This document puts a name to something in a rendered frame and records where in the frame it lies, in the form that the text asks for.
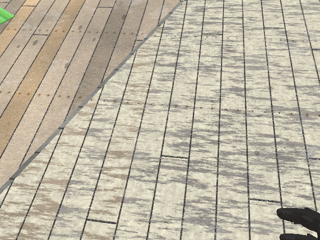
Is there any robot right hand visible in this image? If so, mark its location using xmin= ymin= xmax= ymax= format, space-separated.
xmin=276 ymin=207 xmax=320 ymax=240

